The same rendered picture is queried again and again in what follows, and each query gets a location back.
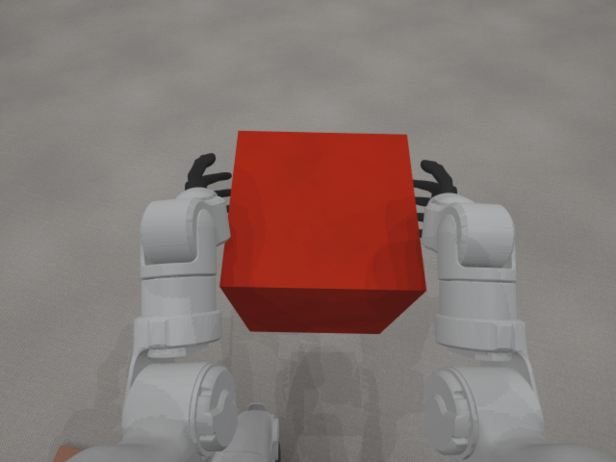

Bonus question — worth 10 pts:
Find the right robot upper arm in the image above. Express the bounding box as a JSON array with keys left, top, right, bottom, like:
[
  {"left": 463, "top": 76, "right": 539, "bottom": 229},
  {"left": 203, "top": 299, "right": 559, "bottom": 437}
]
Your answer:
[{"left": 423, "top": 366, "right": 616, "bottom": 462}]

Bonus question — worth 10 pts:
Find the left robot forearm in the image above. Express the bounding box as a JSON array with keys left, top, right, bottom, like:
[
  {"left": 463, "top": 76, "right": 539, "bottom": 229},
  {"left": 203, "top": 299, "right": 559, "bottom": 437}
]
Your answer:
[{"left": 122, "top": 188, "right": 231, "bottom": 434}]

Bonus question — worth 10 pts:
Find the left robot upper arm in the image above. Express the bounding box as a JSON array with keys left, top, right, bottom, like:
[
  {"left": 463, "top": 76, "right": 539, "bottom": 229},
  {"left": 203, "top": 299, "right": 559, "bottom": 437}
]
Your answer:
[{"left": 65, "top": 362, "right": 238, "bottom": 462}]

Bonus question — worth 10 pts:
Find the carton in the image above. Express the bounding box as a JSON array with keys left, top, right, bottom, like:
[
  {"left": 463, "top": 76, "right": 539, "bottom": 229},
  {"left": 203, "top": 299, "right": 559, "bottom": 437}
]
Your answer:
[{"left": 219, "top": 131, "right": 426, "bottom": 334}]

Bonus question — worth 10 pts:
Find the right robot forearm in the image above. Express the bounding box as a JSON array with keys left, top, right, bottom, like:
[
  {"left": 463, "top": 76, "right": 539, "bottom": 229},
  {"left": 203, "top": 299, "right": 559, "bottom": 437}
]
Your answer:
[{"left": 421, "top": 192, "right": 544, "bottom": 430}]

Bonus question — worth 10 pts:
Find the robot left hand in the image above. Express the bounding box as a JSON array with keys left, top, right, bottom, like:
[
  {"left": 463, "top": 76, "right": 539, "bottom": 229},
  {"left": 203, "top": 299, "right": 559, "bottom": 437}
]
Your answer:
[{"left": 185, "top": 153, "right": 232, "bottom": 213}]

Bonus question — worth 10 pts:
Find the robot right hand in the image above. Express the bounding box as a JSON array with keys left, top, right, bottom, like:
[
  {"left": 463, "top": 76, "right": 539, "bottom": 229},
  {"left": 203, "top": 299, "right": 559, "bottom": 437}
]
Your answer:
[{"left": 413, "top": 160, "right": 457, "bottom": 238}]

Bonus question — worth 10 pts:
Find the left robot thigh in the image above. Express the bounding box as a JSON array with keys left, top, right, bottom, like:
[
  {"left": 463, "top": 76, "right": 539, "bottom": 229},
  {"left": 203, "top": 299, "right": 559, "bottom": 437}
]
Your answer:
[{"left": 211, "top": 410, "right": 279, "bottom": 462}]

